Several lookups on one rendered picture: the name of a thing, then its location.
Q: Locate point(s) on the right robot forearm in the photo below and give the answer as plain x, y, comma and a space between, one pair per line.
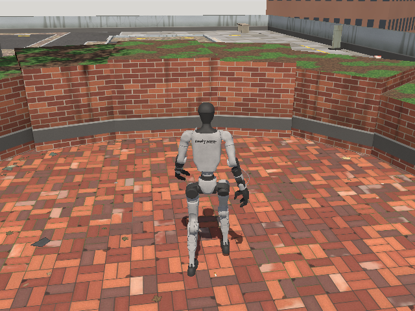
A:
238, 176

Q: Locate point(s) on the robot right thigh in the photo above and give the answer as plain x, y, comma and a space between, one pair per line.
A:
223, 190

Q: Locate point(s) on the left robot forearm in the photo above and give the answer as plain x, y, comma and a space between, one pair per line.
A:
178, 167

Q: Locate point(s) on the left robot foot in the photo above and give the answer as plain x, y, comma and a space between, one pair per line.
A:
191, 270

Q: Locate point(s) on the left robot upper arm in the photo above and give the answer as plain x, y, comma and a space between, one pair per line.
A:
183, 146

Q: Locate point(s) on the left robot hand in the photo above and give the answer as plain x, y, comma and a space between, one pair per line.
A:
183, 172

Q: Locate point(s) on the right robot upper arm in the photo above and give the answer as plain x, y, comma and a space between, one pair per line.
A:
230, 148

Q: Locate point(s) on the right robot hand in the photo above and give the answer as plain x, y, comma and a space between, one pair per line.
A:
245, 198

